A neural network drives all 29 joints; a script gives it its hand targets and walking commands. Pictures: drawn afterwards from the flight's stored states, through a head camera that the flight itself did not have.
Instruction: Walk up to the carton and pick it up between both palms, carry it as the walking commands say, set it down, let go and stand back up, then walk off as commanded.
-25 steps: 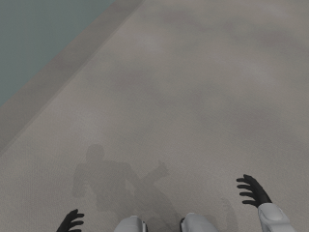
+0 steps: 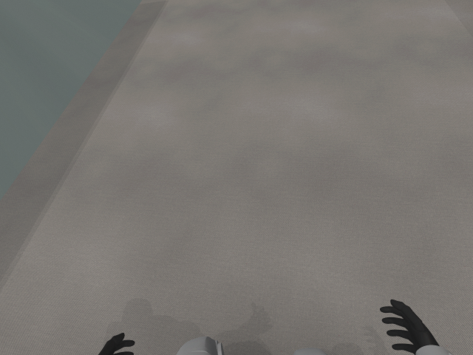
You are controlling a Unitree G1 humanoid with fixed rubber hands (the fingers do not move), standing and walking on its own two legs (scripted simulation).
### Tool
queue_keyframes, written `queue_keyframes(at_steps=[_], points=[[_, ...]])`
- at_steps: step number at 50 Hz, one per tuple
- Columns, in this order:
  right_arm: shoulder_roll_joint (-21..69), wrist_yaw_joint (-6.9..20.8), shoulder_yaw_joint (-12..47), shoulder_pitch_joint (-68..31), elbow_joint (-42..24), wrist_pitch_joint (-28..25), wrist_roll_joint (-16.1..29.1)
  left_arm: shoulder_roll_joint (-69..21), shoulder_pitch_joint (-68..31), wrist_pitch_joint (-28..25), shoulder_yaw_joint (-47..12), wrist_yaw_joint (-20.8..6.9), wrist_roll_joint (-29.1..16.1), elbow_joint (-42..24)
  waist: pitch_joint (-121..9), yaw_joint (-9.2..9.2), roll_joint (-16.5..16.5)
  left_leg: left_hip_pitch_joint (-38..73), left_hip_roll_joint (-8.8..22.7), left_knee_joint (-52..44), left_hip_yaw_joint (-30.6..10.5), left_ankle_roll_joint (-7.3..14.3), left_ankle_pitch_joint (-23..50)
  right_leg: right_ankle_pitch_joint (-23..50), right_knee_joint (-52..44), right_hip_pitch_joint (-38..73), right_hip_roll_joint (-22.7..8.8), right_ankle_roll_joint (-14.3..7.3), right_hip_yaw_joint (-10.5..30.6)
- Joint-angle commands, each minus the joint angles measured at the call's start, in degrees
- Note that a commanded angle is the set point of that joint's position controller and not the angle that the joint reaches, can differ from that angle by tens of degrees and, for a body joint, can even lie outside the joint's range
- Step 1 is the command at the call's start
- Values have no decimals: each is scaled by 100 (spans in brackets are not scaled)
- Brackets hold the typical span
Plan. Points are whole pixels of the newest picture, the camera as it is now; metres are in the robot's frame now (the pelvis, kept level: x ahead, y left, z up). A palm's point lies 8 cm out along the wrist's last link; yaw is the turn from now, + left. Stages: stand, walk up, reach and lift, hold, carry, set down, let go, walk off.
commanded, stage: walk up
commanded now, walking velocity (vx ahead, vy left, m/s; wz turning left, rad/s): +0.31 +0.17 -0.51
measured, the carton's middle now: out of the picture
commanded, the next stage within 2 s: none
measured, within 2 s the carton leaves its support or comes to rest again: neither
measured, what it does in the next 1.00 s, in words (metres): walks ahead, turning right: left foot, then right foot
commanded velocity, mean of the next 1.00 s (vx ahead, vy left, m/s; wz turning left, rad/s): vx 0.52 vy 0.05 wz -0.39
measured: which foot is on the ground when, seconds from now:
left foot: up 0.00-0.34, down 0.36-0.68, up 0.70-0.92, down 0.94-1.00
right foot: down 0.00-0.38, up 0.40-0.64, down 0.66-0.96, up 0.98-1.00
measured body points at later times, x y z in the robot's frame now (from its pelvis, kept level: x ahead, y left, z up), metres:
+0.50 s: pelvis +0.15 +0.02 +0.00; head +0.17 +0.01 +0.45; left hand +0.21 +0.28 -0.12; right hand +0.28 -0.24 -0.09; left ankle +0.12 +0.17 -0.71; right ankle +0.06 -0.09 -0.65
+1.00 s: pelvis +0.39 -0.05 +0.01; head +0.41 -0.07 +0.46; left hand +0.48 +0.22 -0.11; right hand +0.53 -0.33 -0.08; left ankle +0.42 +0.08 -0.71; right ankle +0.25 -0.15 -0.69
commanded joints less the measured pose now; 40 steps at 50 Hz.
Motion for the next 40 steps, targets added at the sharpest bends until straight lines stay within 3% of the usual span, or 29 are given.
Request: queue_keyframes(at_steps=[1,2,3,4,5,6,8,9,11,14,15,16,17,18,19,20,22,23,26,27,28,30,32,33,34,35,38,39,40], points=[[-207,216,-499,-1030,-218,-345,-233,1208,1333,-362,394,259,-69,491,-302,487,-1508,-1893,-377,879,-1007,-165,531,3775,-2610,1638,-1103,35,2645],[-305,212,-529,-833,-291,-362,-207,1289,1431,-399,402,266,-81,541,-621,438,-2230,-1788,-375,786,-1132,-78,466,2981,-2702,1751,-980,-130,2698],[-216,170,-455,-770,-243,-307,-156,1237,1649,-421,350,334,-147,421,-281,522,-1884,-1816,-545,881,-962,-142,504,4955,-2354,1864,-986,306,2566],[-168,182,-424,-831,-421,-398,-226,1121,1679,-444,404,363,-115,568,-729,491,-2235,-1791,-377,538,-1104,-117,409,4505,-2371,2305,-904,-249,2310],[-175,203,-435,-1120,-433,-424,-191,1144,1854,-410,422,332,-132,562,-862,616,-2130,-1582,-548,115,-983,-234,265,3731,-2468,2441,-850,-334,2569],[-78,232,-394,-1585,-624,-446,-193,1122,1916,-404,367,284,-122,548,-407,755,-1420,-1908,-508,-423,-845,-332,290,3851,-2555,2365,-1090,-688,2770],[-18,222,-317,-1816,-721,-496,-131,1243,2286,-444,426,365,-152,476,-900,899,-1257,-1603,-607,-1290,-954,-311,343,4270,-2503,3040,-1267,-765,3214],[103,231,-259,-1809,-705,-541,-138,1087,2365,-467,383,334,-138,562,-738,930,-1653,-1662,-444,-1563,-1003,-261,624,4583,-2452,2862,-1212,-686,2942],[154,177,-213,-1665,-676,-591,-75,1128,2105,-445,428,345,-79,545,-1082,822,-2088,-857,-537,-2484,-822,-371,650,5160,-2208,2782,-1002,-668,2798],[228,137,-262,-1512,-530,-614,-8,1012,2137,-405,348,316,-102,595,-1289,703,-1632,48,-579,-2867,-535,-393,885,6167,-1936,2222,-962,-527,2467],[157,125,-215,-834,-309,-690,-59,1034,1418,-447,379,311,-107,256,-1493,214,-1844,1424,-397,-3457,-776,-217,1266,6546,-1239,1114,-530,-280,1947],[38,69,-252,31,108,-692,-54,910,815,-487,315,272,-114,108,-2229,-369,-1327,4148,-161,-4100,-766,-13,2334,6306,-39,-688,-84,53,1008],[-317,9,-385,890,541,-657,-165,730,639,-572,249,248,-168,50,-2497,-806,-541,6133,840,-4093,-1618,263,3055,2545,1154,-2550,206,82,902],[-780,-92,-485,1496,762,-657,-265,550,647,-608,151,273,-166,-187,-2841,-913,470,6727,2149,-3695,-2592,495,3663,-267,1991,-3540,360,-14,494],[-996,-81,-530,1623,745,-631,-444,513,56,-546,207,244,-61,-288,-2505,-974,180,5987,2784,-3894,-2614,594,2527,-422,2575,-3745,-152,46,107],[-796,-57,-519,1389,562,-582,-367,534,96,-412,199,168,-36,-307,-1845,-752,365,5092,2687,-4304,-2530,795,709,-137,2730,-3709,-519,119,240],[-437,-32,-463,308,212,-540,-364,516,172,-295,200,-1,-16,-390,-442,-340,1239,3455,2425,-4939,-2137,668,-373,302,2450,-3570,-747,214,-148],[-363,26,-439,-48,63,-511,-348,594,181,-238,216,-55,2,-335,77,-122,985,2493,2325,-5214,-1980,572,-632,455,2241,-3161,-789,334,-237],[-539,52,-483,-96,2,-618,-324,348,82,-201,166,-206,-75,-351,627,-37,1222,1805,2084,-5366,-814,542,153,410,787,-2109,-747,411,-649],[-665,76,-564,-214,24,-575,-307,329,393,-218,148,-226,-81,-164,567,111,1749,1545,1902,-5321,-623,347,-218,396,494,-1471,-531,403,-892],[-628,118,-525,-218,-48,-561,-324,385,447,-206,223,-218,-104,-153,552,239,1611,1113,1696,-5214,-389,365,-585,564,463,-859,-459,369,-1146],[-657,115,-521,169,250,-498,-275,265,288,-248,238,-176,-105,-36,629,125,1526,1656,1378,-4812,-152,411,530,698,105,-952,-114,259,-1484],[-747,168,-514,-241,56,-474,-180,504,1333,-397,288,-48,-8,471,262,865,704,1238,839,-2656,378,85,2897,1006,-1074,442,240,-134,-1086],[-606,221,-474,-478,-192,-470,-98,1070,2036,-475,387,21,44,689,-194,1142,-416,448,185,-580,540,-118,2998,1085,-1805,1133,-340,-481,670],[-246,255,-470,-444,-467,-489,9,1725,2739,-457,481,129,43,838,-513,1108,-2285,-982,-679,860,81,-271,-155,2211,-3060,2059,-1862,-974,4085],[-271,228,-485,-477,-574,-526,-4,1893,2649,-463,487,179,-57,830,-538,930,-1810,-1402,-568,1037,-609,-170,-793,2651,-3219,2130,-2174,-1139,4891],[-223,239,-348,-493,-503,-651,-70,1309,1980,-581,385,337,-98,574,-124,728,-1910,-2013,-350,937,-891,-109,-520,4355,-2441,2366,-1699,-1253,3529],[-119,240,-323,-951,-637,-653,-86,1171,2152,-551,388,338,-42,673,10,857,-1451,-2131,-196,142,-922,-106,-652,4791,-2408,2488,-1672,-1159,3369],[-112,263,-293,-845,-743,-595,-81,1126,1855,-540,345,372,-37,638,-280,688,-1947,-1445,-184,-255,-957,-97,-383,4280,-2455,1960,-1572,-1049,3204]])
